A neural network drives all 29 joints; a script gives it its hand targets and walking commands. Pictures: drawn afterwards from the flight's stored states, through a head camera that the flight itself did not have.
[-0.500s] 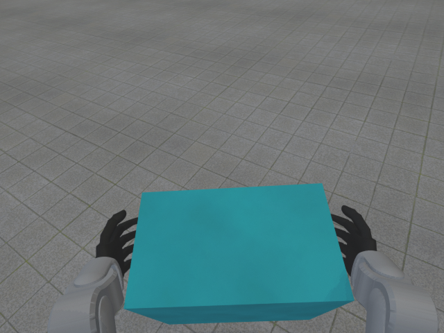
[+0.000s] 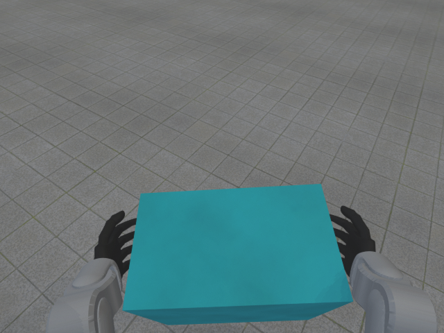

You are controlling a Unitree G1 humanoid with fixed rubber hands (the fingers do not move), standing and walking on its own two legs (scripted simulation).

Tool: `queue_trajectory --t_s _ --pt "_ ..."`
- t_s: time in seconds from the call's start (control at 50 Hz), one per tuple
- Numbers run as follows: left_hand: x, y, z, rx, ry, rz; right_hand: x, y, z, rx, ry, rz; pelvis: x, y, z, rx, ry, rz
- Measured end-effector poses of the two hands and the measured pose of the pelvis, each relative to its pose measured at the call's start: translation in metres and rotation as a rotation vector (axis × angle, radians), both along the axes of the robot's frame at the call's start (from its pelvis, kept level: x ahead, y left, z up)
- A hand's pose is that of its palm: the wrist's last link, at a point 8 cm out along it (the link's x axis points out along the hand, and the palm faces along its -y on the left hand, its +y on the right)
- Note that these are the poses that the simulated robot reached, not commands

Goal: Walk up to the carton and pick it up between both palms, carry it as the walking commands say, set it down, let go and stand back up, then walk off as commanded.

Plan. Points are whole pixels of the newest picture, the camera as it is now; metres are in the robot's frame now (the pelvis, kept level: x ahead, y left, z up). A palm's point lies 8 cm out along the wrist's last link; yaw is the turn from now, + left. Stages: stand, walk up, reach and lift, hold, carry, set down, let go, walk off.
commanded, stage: carry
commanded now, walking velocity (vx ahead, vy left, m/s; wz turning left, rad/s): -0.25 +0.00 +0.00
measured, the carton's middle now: (234, 264) +0.27 +0.00 +0.00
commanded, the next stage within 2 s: none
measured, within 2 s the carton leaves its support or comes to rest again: neither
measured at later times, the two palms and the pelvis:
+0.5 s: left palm (110, 329) +0.14 +0.16 +0.10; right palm out of the picture +0.14 -0.21 +0.10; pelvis -0.09 -0.02 +0.01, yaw +0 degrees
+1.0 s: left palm (148, 240) +0.26 +0.14 +0.09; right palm (383, 252) +0.26 -0.23 +0.08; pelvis +0.02 -0.04 +0.00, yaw -1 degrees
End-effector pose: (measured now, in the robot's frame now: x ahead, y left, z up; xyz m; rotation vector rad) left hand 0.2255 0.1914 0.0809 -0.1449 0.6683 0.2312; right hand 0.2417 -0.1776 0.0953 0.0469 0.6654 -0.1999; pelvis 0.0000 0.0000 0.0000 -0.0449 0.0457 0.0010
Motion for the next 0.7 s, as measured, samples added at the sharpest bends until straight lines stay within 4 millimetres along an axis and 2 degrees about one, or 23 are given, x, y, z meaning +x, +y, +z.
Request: queue_trajectory --t_s 0.08,0.16,0.28,0.36,0.44,0.54,0.62,0.7 --pt "-0.017 0.003 0.004 -0.005 -0.015 0.001 -0.018 0.003 0.004 -0.006 -0.014 0.001 -0.02 0.002 0.001 -0.005 0.003 -0.003" --pt "-0.039 -0.002 0.006 0.011 -0.015 -0.001 -0.041 -0.002 0.0 0.009 -0.014 0.0 -0.043 -0.001 0.0 -0.002 0.007 -0.004" --pt "-0.079 -0.024 0.005 0.055 -0.018 -0.009 -0.084 -0.024 -0.018 0.052 -0.017 -0.006 -0.084 -0.018 -0.01 0.039 -0.009 -0.017" --pt "-0.095 -0.037 0.013 0.04 -0.001 -0.025 -0.106 -0.037 -0.005 0.049 -0.002 -0.028 -0.094 -0.025 0.003 0.073 -0.022 -0.017" --pt "-0.092 -0.041 0.023 0.031 -0.035 -0.032 -0.106 -0.041 0.008 0.038 -0.036 -0.034 -0.097 -0.027 0.007 0.085 0.022 -0.013" --pt "-0.087 -0.028 0.021 0.027 -0.037 -0.015 -0.096 -0.028 0.008 0.034 -0.039 -0.019 -0.09 -0.018 0.005 0.071 0.04 -0.008" --pt "-0.075 -0.015 0.014 0.024 -0.025 -0.016 -0.083 -0.015 0.004 0.025 -0.028 -0.016 -0.078 -0.007 0.002 0.053 0.052 -0.016" --pt "-0.054 -0.015 0.015 0.024 0.0 -0.029 -0.067 -0.015 0.005 0.024 -0.003 -0.03 -0.061 -0.005 0.009 0.03 0.087 -0.028"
